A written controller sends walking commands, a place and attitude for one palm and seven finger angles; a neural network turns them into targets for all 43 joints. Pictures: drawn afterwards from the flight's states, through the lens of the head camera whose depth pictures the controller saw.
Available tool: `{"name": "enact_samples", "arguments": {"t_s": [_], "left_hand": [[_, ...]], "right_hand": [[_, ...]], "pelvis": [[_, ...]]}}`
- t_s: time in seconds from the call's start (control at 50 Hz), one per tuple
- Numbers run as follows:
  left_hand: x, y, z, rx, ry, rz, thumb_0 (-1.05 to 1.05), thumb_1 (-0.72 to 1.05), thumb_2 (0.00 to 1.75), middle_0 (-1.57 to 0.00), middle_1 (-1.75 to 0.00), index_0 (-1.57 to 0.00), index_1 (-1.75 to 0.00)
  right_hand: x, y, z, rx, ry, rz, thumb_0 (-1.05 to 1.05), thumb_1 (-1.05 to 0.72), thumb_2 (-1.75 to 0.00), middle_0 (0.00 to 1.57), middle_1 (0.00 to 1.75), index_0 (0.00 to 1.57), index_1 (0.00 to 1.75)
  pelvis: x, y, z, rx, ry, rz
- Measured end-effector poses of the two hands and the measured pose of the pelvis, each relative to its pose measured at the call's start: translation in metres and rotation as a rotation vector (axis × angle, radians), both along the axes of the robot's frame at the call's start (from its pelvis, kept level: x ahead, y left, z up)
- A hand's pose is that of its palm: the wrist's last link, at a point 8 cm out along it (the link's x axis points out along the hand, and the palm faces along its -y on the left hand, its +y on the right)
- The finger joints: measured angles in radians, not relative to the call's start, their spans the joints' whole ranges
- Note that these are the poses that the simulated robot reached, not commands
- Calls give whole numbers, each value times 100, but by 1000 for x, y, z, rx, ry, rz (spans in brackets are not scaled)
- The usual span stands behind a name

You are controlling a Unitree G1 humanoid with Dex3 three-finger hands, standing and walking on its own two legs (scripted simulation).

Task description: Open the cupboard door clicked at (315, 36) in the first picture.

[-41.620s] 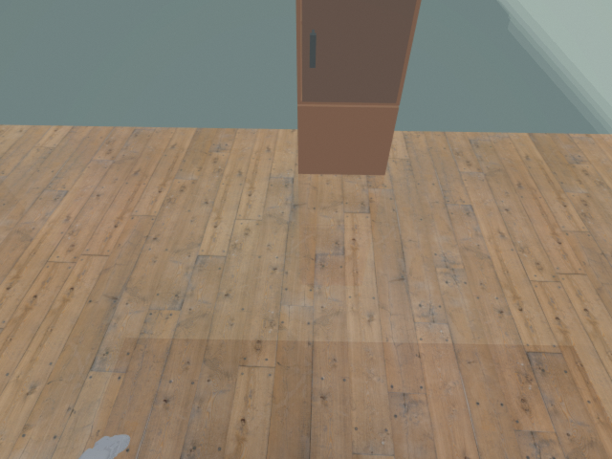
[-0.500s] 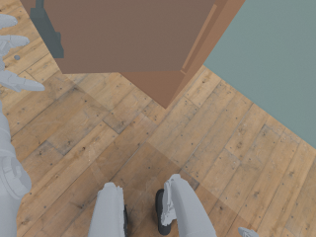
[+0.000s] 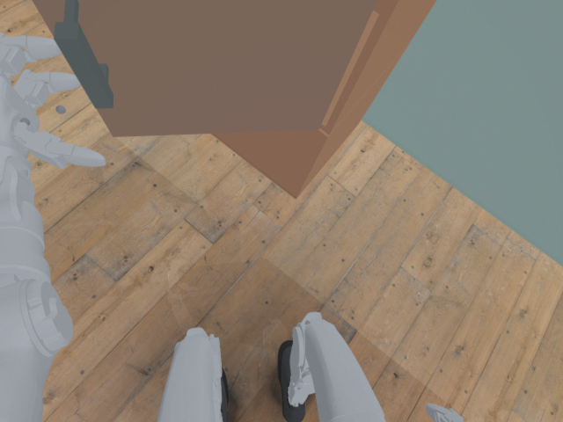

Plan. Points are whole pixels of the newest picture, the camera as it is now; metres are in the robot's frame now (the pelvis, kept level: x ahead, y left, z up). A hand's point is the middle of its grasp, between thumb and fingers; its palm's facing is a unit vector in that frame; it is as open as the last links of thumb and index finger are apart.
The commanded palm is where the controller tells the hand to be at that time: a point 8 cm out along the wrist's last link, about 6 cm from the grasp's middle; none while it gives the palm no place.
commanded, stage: slide the fingers in behind the handle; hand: left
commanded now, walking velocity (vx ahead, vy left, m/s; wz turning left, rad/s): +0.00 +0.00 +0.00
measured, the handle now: (88, 56) +0.58 +0.22 +0.04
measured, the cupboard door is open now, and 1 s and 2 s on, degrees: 45 45 45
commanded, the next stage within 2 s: move the hooked fingers beside the handle in 1.20 s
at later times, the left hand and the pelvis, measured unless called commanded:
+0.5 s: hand (75, 109) +0.50 +0.23 +0.04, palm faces +0.09 -1.00 -0.02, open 14.1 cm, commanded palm +0.49 +0.24 +0.03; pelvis +0.00 -0.01 +0.00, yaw +1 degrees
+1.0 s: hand (79, 109) +0.50 +0.23 +0.04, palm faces +0.12 -0.99 -0.01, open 14.3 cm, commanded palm +0.49 +0.22 +0.03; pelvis +0.01 +0.00 +0.01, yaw +3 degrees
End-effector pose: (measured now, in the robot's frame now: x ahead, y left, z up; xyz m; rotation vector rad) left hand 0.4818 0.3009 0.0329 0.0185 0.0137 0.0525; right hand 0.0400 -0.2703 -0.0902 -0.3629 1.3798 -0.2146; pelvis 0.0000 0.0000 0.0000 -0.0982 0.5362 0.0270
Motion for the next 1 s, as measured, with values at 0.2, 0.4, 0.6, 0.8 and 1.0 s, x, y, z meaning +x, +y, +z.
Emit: {"name": "enact_samples", "arguments": {"t_s": [0.2, 0.4, 0.6, 0.8, 1.0], "left_hand": [[-4, -7, 10, 14, -10, 16, -1, -50, 30, -30, -120, -30, -120], [-4, -18, 6, -3, 3, 28, -1, -50, 30, -30, -120, -29, -120], [-5, -21, 5, 5, -11, 53, -1, -50, 30, -29, -121, -27, -121], [-4, -22, 5, -3, -5, 64, -1, -50, 30, -27, -124, -26, -123], [-6, -25, 5, -4, -4, 66, -1, -50, 30, -24, -123, -23, -122]], "right_hand": [[-5, 6, -2, 39, 5, -10, 1, -90, -90, 20, 30, 20, 30], [-1, 2, -2, 31, -12, 0, 1, -90, -90, 20, 30, 20, 30], [0, -1, -5, 30, 22, 21, 1, -90, -90, 20, 30, 20, 30], [5, 0, -2, 30, 37, 38, 1, -90, -90, 20, 30, 20, 30], [11, 4, 0, 38, 43, 41, 1, -90, -90, 20, 30, 20, 30]], "pelvis": [[1, -3, 5, 9, -13, 1], [0, -5, 4, 15, -16, 4], [0, -5, 3, 15, -10, 19], [3, -6, 6, 11, -8, 34], [6, -2, 9, 6, -11, 41]]}}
